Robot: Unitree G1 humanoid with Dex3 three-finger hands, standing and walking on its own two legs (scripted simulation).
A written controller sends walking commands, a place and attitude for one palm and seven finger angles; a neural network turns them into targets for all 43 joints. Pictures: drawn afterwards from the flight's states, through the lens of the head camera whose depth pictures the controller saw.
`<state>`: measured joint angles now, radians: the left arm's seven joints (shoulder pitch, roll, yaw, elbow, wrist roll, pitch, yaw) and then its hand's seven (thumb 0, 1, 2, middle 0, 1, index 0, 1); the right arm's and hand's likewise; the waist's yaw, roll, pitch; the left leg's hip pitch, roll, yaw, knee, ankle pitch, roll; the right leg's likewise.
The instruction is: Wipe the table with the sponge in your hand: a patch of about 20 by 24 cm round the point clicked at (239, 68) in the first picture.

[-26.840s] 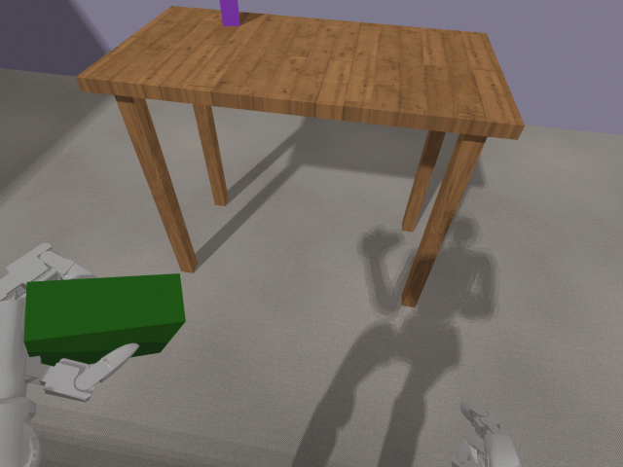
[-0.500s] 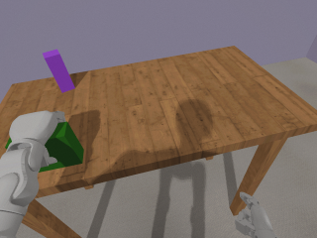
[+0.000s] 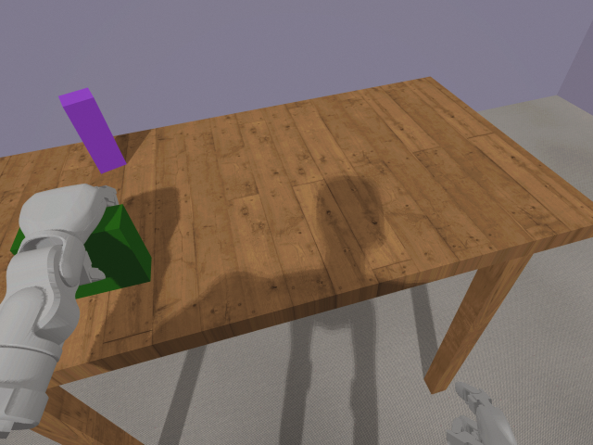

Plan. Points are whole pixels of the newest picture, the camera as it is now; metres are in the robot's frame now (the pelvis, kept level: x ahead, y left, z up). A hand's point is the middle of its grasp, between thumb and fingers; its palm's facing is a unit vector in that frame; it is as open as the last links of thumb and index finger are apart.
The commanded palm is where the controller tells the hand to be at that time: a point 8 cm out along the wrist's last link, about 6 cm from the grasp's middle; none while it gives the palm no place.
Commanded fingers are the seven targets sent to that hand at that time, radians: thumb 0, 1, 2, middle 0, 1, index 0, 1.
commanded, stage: wipe forward along the first lane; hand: left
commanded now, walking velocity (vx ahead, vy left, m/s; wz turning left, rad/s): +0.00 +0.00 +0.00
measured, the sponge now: (96, 263) +0.31 +0.33 +0.09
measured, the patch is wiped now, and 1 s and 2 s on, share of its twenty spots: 0.20 0.40 0.50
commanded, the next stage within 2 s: slide across to the middle lane in 0.72 s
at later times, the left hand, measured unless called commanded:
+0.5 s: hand (92, 211) +0.37 +0.35 +0.13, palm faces -0.08 +0.00 -1.00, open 9.4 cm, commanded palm +0.35 +0.34 +0.17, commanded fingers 0.00 0.10 1.30 -1.20 -1.60 -1.20 -1.60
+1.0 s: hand (104, 192) +0.41 +0.35 +0.14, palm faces -0.10 +0.03 -0.99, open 9.3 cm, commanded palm +0.39 +0.33 +0.18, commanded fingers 0.00 0.10 1.30 -1.20 -1.60 -1.20 -1.60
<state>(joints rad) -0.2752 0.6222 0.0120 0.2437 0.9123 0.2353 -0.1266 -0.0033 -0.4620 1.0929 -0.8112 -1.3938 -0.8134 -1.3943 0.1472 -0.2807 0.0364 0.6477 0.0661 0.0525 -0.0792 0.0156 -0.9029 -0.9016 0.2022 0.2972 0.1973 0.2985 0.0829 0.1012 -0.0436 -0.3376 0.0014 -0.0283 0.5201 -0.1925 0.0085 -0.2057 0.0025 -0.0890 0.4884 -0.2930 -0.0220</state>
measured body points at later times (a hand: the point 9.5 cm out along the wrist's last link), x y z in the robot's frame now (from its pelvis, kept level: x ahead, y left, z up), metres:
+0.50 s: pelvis +0.01 +0.01 +0.00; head +0.03 -0.02 +0.45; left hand +0.37 +0.35 +0.19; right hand +0.16 -0.25 -0.12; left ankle +0.05 +0.11 -0.74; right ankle -0.02 -0.11 -0.74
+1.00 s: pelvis +0.02 +0.02 +0.00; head +0.05 +0.00 +0.45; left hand +0.41 +0.35 +0.19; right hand +0.14 -0.25 -0.12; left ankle +0.05 +0.11 -0.74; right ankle -0.02 -0.11 -0.74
